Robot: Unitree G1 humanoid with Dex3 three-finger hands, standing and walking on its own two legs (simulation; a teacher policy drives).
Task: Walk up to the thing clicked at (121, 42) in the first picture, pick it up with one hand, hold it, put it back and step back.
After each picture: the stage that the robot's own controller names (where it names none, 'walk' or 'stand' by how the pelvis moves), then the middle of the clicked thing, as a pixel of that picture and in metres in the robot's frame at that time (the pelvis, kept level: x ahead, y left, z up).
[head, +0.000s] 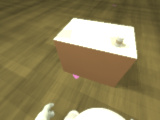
stand; (119, 41) +0.78 -0.23 -0.01
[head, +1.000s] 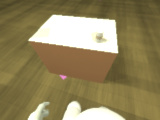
walk; (99, 36) +0.74 +0.00 +0.03
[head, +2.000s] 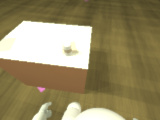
stand; (67, 49) +0.52 +0.25 +0.02
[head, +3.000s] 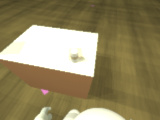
stand; (74, 55) +0.50 +0.19 -0.01
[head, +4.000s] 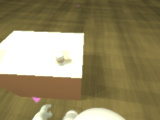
stand; (60, 59) +0.45 +0.28 -0.01
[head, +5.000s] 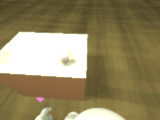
stand; (65, 59) +0.46 +0.25 -0.01
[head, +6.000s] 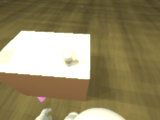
stand; (68, 59) +0.46 +0.22 -0.01
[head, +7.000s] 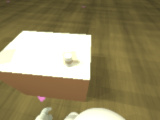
stand; (68, 60) +0.46 +0.22 -0.01
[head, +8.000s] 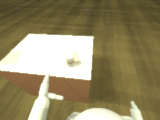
rise first; (70, 60) +0.46 +0.24 -0.01
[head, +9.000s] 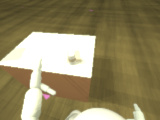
go down; (71, 58) +0.48 +0.23 +0.00
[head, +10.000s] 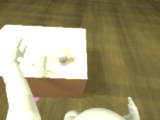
go down; (62, 58) +0.44 +0.22 +0.01
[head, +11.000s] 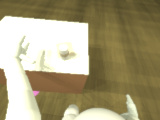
close in; (64, 52) +0.46 +0.22 +0.03
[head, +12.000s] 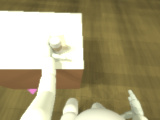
close; (56, 46) +0.48 +0.24 +0.06
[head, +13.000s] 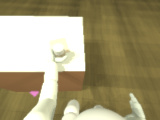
lift; (60, 53) +0.43 +0.21 +0.06
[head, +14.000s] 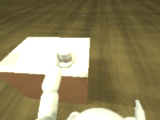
lift; (66, 58) +0.32 +0.18 +0.19
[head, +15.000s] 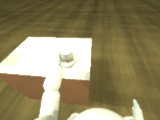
hold; (67, 58) +0.33 +0.17 +0.19
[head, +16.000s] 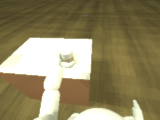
hold; (68, 58) +0.33 +0.17 +0.19
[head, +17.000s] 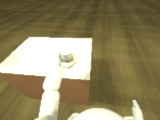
crouch; (67, 58) +0.33 +0.17 +0.19
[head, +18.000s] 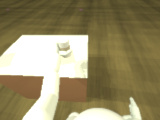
crouch; (65, 48) +0.42 +0.20 +0.18
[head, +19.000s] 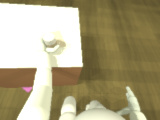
lower; (51, 43) +0.48 +0.25 +0.06
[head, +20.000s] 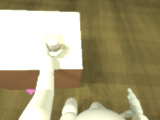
lower; (54, 47) +0.47 +0.24 +0.06
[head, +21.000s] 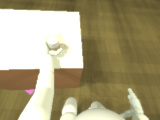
lower; (54, 46) +0.47 +0.23 +0.06
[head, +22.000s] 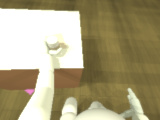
lower; (54, 45) +0.48 +0.24 +0.06
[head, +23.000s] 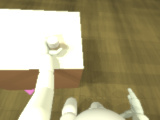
loosen; (54, 46) +0.47 +0.24 +0.06
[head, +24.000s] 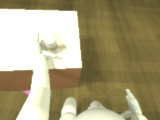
withdraw; (52, 45) +0.48 +0.24 +0.06
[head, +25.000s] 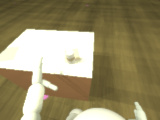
sink last; (70, 57) +0.46 +0.23 +0.02
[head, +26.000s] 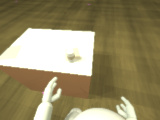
stand; (71, 55) +0.48 +0.23 +0.00
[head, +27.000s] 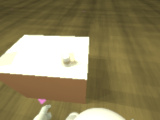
stand; (66, 60) +0.47 +0.24 -0.01
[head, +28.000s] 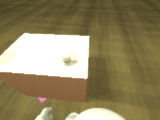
stand; (67, 59) +0.47 +0.24 -0.01
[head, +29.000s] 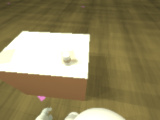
stand; (67, 59) +0.47 +0.24 -0.01
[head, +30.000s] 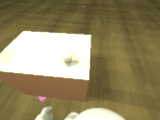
stand; (68, 59) +0.46 +0.23 -0.01
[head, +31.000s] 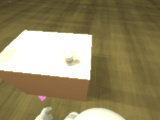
stand; (69, 59) +0.46 +0.22 -0.01
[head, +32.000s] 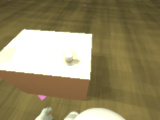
walk; (69, 59) +0.46 +0.22 -0.01
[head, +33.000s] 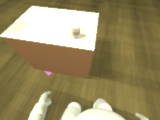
walk; (76, 31) +0.69 +0.20 +0.02
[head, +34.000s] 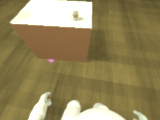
walk; (75, 15) +0.97 +0.26 +0.01
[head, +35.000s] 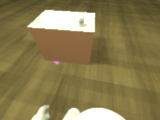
stand; (81, 21) +1.11 +0.24 +0.01
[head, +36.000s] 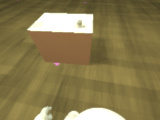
stand; (79, 23) +1.12 +0.24 -0.01
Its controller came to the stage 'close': yes
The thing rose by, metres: 0.21
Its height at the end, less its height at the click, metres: +0.00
